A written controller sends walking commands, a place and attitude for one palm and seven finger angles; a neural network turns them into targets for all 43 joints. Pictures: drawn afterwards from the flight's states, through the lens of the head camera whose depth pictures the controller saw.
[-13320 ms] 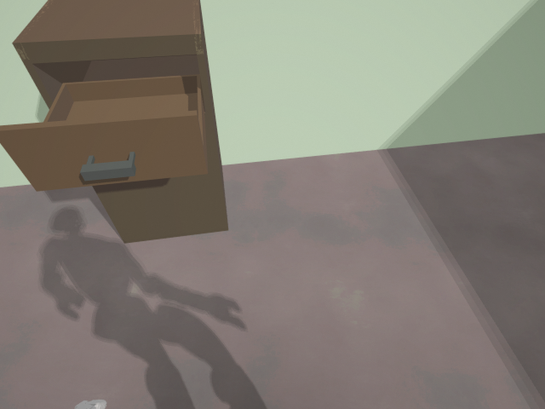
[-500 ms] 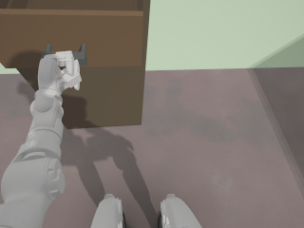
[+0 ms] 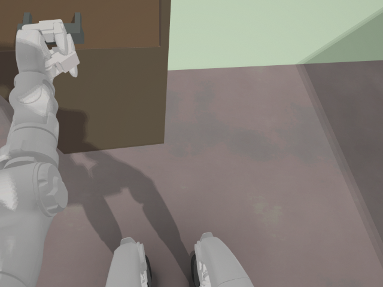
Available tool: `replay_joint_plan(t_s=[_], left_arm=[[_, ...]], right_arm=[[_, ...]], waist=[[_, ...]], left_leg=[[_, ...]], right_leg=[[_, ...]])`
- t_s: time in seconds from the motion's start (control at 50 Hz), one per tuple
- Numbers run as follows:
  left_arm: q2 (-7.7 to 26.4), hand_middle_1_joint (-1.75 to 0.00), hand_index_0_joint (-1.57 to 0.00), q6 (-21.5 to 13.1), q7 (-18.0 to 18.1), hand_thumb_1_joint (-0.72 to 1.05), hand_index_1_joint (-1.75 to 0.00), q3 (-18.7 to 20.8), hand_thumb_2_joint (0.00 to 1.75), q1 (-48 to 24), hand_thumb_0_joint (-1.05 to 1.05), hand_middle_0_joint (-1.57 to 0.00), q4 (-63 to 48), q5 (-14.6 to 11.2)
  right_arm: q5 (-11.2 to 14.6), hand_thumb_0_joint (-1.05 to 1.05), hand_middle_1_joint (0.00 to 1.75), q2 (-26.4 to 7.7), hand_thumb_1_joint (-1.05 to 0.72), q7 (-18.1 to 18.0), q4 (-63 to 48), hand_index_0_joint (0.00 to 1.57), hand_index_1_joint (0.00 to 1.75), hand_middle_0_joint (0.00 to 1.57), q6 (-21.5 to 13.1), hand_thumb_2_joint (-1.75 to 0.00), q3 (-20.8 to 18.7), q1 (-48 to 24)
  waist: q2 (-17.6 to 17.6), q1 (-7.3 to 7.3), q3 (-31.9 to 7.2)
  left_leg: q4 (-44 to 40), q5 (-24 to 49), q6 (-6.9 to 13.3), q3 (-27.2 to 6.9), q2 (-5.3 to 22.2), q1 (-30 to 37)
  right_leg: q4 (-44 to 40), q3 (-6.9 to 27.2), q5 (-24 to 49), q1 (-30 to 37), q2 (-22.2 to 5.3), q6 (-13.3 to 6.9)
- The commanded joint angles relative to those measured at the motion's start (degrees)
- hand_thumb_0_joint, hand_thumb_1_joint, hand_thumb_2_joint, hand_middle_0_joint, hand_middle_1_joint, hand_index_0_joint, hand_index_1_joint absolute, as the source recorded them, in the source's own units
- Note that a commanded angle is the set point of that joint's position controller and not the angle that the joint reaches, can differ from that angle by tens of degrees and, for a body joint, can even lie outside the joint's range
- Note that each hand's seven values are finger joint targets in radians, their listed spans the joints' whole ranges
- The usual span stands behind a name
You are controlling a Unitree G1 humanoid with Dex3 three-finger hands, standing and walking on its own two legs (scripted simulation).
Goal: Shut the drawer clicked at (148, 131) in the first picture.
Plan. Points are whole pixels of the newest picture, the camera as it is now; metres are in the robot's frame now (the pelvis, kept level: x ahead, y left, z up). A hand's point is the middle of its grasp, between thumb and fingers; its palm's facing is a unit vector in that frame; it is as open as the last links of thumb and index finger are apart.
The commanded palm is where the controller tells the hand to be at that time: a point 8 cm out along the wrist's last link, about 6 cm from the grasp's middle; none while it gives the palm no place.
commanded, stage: push the drawer shut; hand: left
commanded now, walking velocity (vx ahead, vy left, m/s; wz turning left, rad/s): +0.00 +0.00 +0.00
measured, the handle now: (52, 25) +0.63 +0.20 +0.07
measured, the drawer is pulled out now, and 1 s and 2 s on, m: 0.00 0.00 0.00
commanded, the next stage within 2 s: pull the fist back off the drawer in 0.34 s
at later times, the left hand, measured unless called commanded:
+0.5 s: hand (64, 50) +0.57 +0.18 +0.08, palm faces +0.03 -1.00 -0.05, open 3.1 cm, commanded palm +0.59 +0.19 +0.07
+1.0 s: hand (67, 54) +0.56 +0.17 +0.07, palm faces +0.03 -1.00 -0.01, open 2.9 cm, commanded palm +0.52 +0.20 +0.07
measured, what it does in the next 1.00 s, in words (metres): stands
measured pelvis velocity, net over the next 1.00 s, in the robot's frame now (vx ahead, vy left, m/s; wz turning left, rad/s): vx -0.02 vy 0.01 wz -0.02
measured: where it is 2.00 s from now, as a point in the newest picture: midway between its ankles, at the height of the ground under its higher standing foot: outside the picture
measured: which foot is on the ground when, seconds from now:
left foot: down 0.00-1.00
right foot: down 0.00-1.00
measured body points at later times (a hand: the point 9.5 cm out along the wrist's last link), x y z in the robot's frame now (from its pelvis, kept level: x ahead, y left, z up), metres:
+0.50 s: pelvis -0.02 +0.00 -0.02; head +0.16 +0.05 +0.39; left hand +0.56 +0.23 +0.08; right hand -0.05 -0.26 -0.11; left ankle +0.04 +0.11 -0.63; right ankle +0.01 -0.13 -0.63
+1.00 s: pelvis -0.02 +0.01 -0.01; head +0.16 +0.04 +0.40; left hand +0.55 +0.22 +0.08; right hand -0.05 -0.24 -0.11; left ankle +0.04 +0.11 -0.63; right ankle +0.01 -0.13 -0.63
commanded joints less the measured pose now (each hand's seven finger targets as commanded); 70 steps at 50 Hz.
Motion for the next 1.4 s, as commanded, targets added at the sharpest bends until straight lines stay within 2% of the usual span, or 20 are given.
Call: replay_joint_plan(t_s=[0.0, 0.04, 0.16, 0.26, 0.34, 0.42, 0.5, 0.54, 0.58, 0.66, 0.7, 0.8, 0.92, 1.0, 1.04, 1.08, 1.22, 1.28, 1.3, 1.38], left_arm=[[17.6, -1.60, -1.40, -2.8, 1.5, 0.90, -1.60, 3.7, 0.90, -31.1, 0.00, -1.40, -11.5, 0.1], [18.4, -1.60, -1.40, -2.8, 1.4, 0.90, -1.60, 3.7, 0.90, -33.4, 0.00, -1.40, -12.5, 0.3], [14.4, -1.60, -1.40, -2.6, 1.7, 0.90, -1.60, -0.4, 0.90, -40.0, 0.00, -1.40, -11.9, 0.8], [15.3, -1.60, -1.40, -1.8, 2.5, 0.90, -1.60, -1.3, 0.90, -44.7, 0.00, -1.40, -10.5, 1.4], [16.0, -1.60, -1.40, -0.6, 2.5, 0.90, -1.60, -2.4, 0.90, -46.5, 0.00, -1.40, -8.8, 1.6], [15.7, -1.60, -1.40, -0.2, 2.5, 0.90, -1.60, -3.9, 0.90, -49.5, 0.00, -1.40, -10.3, 1.6], [15.5, -1.60, -1.40, 1.0, 2.6, 0.90, -1.60, -3.8, 0.90, -48.7, 0.00, -1.40, -8.8, 1.6], [18.7, -1.60, -1.40, 1.3, 2.8, 0.90, -1.60, -1.5, 0.90, -48.6, 0.00, -1.40, -9.4, 1.8], [16.0, -1.60, -1.40, 1.5, 2.5, 0.90, -1.60, -3.1, 0.90, -48.2, 0.00, -1.40, -9.0, 2.0], [16.2, -1.60, -1.40, 2.1, 2.7, 0.90, -1.60, -1.9, 0.90, -46.0, 0.00, -1.40, -8.5, 1.8], [18.4, -1.60, -1.40, 2.2, 2.6, 0.90, -1.60, 0.0, 0.90, -44.6, 0.00, -1.40, -9.1, 1.6], [17.3, -1.60, -1.40, 2.2, 1.8, 0.90, -1.60, 0.2, 0.90, -39.0, 0.00, -1.40, -9.8, 0.8], [17.7, -1.60, -1.40, 1.1, 1.5, 0.90, -1.60, 2.9, 0.90, -29.7, 0.00, -1.40, -14.1, -0.3], [14.7, -1.60, -1.40, -0.5, 1.1, 0.90, -1.60, 2.3, 0.90, -23.2, 0.00, -1.40, -19.5, -1.2], [12.4, -1.60, -1.40, -0.9, 0.8, 0.90, -1.60, 1.3, 0.90, -20.5, 0.00, -1.40, -19.2, -2.1], [13.3, -1.60, -1.40, -1.8, 0.5, 0.90, -1.60, 2.1, 0.90, -21.5, 0.00, -1.40, -20.0, -2.7], [5.3, -1.60, -1.40, -4.4, -0.2, 0.90, -1.60, -3.0, 0.90, -20.4, 0.00, -1.40, -20.5, -3.5], [7.3, -1.60, -1.40, -3.5, -0.6, 0.90, -1.60, -0.3, 0.90, -7.3, 0.00, -1.40, -28.9, -5.0], [5.4, -1.60, -1.40, -2.6, -0.8, 0.90, -1.60, -1.5, 0.90, -3.4, 0.00, -1.40, -32.9, -5.8], [4.3, -1.60, -1.40, 1.8, -0.5, 0.90, -1.60, -1.1, 0.90, 12.0, 0.00, -1.40, -42.4, -8.9]], right_arm=[[-0.3, 0.00, 0.30, -11.5, -0.90, -0.8, -1.7, 0.20, 0.30, 0.20, -0.1, -0.90, -3.5, 12.3], [-0.3, 0.00, 0.30, -11.4, -0.90, -0.8, -1.7, 0.20, 0.30, 0.20, 0.0, -0.90, -3.4, 12.6], [-0.6, 0.00, 0.30, -11.3, -0.90, -0.7, -0.4, 0.20, 0.30, 0.20, -0.4, -0.90, -3.4, 13.4], [-0.9, 0.00, 0.30, -11.9, -0.90, -1.0, 0.5, 0.20, 0.30, 0.20, -1.3, -0.90, -2.9, 13.8], [-0.7, 0.00, 0.30, -12.2, -0.90, -1.6, 0.4, 0.20, 0.30, 0.20, -2.2, -0.90, -2.3, 13.3], [-0.8, 0.00, 0.30, -12.5, -0.90, -2.0, 0.6, 0.20, 0.30, 0.20, -3.4, -0.90, -1.9, 13.1], [-0.8, 0.00, 0.30, -12.8, -0.90, -1.9, 0.5, 0.20, 0.30, 0.20, -3.9, -0.90, -1.8, 13.2], [-1.0, 0.00, 0.30, -12.9, -0.90, -1.9, 0.2, 0.20, 0.30, 0.20, -4.1, -0.90, -1.7, 13.6], [-1.0, 0.00, 0.30, -12.7, -0.90, -1.5, -0.1, 0.20, 0.30, 0.20, -4.1, -0.90, -1.8, 13.5], [-1.1, 0.00, 0.30, -12.9, -0.90, -1.2, -0.3, 0.20, 0.30, 0.20, -4.2, -0.90, -2.0, 13.5], [-1.0, 0.00, 0.30, -13.0, -0.90, -1.2, -0.6, 0.20, 0.30, 0.20, -4.1, -0.90, -2.0, 13.6], [-0.6, 0.00, 0.30, -12.8, -0.90, -0.9, -1.4, 0.20, 0.30, 0.20, -3.7, -0.90, -2.1, 13.2], [-0.2, 0.00, 0.30, -12.2, -0.90, -0.4, -2.7, 0.20, 0.30, 0.20, -2.9, -0.90, -2.7, 12.6], [0.2, 0.00, 0.30, -11.4, -0.90, 0.1, -3.6, 0.20, 0.30, 0.20, -2.0, -0.90, -3.5, 11.9], [0.5, 0.00, 0.30, -11.1, -0.90, 0.2, -3.3, 0.20, 0.30, 0.20, -1.7, -0.90, -3.8, 11.5], [0.6, 0.00, 0.30, -11.3, -0.90, -0.1, -2.7, 0.20, 0.30, 0.20, -1.4, -0.90, -4.0, 11.5], [0.4, 0.00, 0.30, -10.4, -0.90, 0.0, -1.3, 0.20, 0.30, 0.20, -0.7, -0.90, -5.0, 11.4], [1.4, 0.00, 0.30, -10.4, -0.90, 0.5, -4.4, 0.20, 0.30, 0.20, 0.3, -0.90, -5.5, 10.4], [1.9, 0.00, 0.30, -9.8, -0.90, 0.7, -5.5, 0.20, 0.30, 0.20, 0.5, -0.90, -5.6, 9.6], [3.7, 0.00, 0.30, -9.1, -0.90, 0.5, -8.5, 0.20, 0.30, 0.20, 0.5, -0.90, -5.5, 6.8]], waist=[[7.5, -1.82, -30.6], [8.3, -2.40, -31.2], [11.7, -4.97, -29.5], [12.8, -6.62, -28.6], [12.6, -7.46, -28.6], [16.0, -7.81, -29.4], [14.7, -7.88, -28.9], [15.0, -6.95, -30.6], [15.9, -6.99, -30.0], [14.2, -6.39, -29.1], [13.4, -5.51, -29.8], [11.8, -4.10, -28.8], [10.6, -0.72, -31.3], [10.5, 1.07, -33.5], [7.5, 0.62, -30.9], [7.7, 0.54, -30.1], [9.5, 0.14, -30.6], [10.7, 4.91, -38.5], [10.4, 5.74, -39.0], [3.7, 7.67, -33.2]], left_leg=[[-5.4, 18.9, 1.0, -4.6, -1.8, 29.1], [-5.1, 19.6, 1.0, -4.6, -1.7, 29.0], [-4.7, 17.9, 0.7, -6.3, -1.4, 32.3], [-4.7, 13.0, 0.9, -7.2, -1.4, 30.9], [-4.6, 8.7, 1.1, -7.2, -1.4, 28.2], [-5.1, 6.6, 0.9, -8.2, -1.1, 29.6], [-5.2, 5.1, 0.9, -8.5, -1.2, 28.4], [-4.8, 5.3, 0.9, -8.2, -1.4, 27.4], [-5.4, 5.0, 0.6, -9.0, -1.4, 28.9], [-6.0, 2.7, 0.7, -9.4, -1.2, 28.3], [-5.8, 3.3, 0.7, -8.6, -1.3, 27.1], [-6.8, 4.0, 0.6, -8.2, -1.2, 27.3], [-7.4, 10.5, 0.4, -6.7, -1.2, 29.9], [-7.8, 17.0, 0.2, -5.4, -1.3, 33.2], [-8.2, 17.5, 0.4, -4.8, -1.4, 32.4], [-8.0, 18.6, 0.4, -4.5, -1.5, 32.6], [-7.9, 27.0, -0.3, -5.1, -1.7, 40.0], [-10.0, 36.8, -0.5, -4.0, -2.0, 46.6], [-10.9, 39.0, -0.4, -3.5, -2.3, 47.7], [-14.9, 38.7, 0.4, -1.1, -3.1, 44.2]], right_leg=[[-9.5, 1.3, 14.8, 5.6, 2.0, -1.1], [-9.3, 1.3, 15.6, 5.7, 2.1, -1.0], [-9.0, 0.4, 12.5, -1.1, 2.2, -1.4], [-8.8, 0.2, 9.1, -4.1, 2.1, -1.5], [-8.8, 0.3, 6.6, -4.9, 2.1, -1.3], [-8.2, 0.1, 5.6, -7.1, 2.0, -1.5], [-8.1, -0.1, 5.0, -7.5, 1.9, -1.6], [-7.8, 0.0, 4.8, -5.9, 2.0, -1.7], [-7.4, -0.5, 4.8, -7.6, 2.0, -1.9], [-7.4, -0.6, 3.8, -7.9, 1.9, -1.9], [-7.7, -0.4, 4.0, -5.8, 1.9, -1.7], [-8.2, -0.4, 4.3, -4.3, 2.0, -1.7], [-8.7, -0.4, 7.8, 1.0, 2.1, -1.7], [-9.4, 0.0, 12.4, 5.0, 2.3, -1.7], [-10.5, 0.1, 13.8, 6.7, 2.4, -1.4], [-10.5, 0.4, 15.0, 6.8, 2.4, -1.4], [-10.4, -0.2, 20.3, 5.8, 2.3, -1.7], [-11.5, 0.0, 28.0, 14.6, 2.4, -1.8], [-12.5, 0.1, 30.7, 17.7, 2.5, -1.6], [-16.4, 0.8, 40.0, 29.3, 2.4, -0.9]])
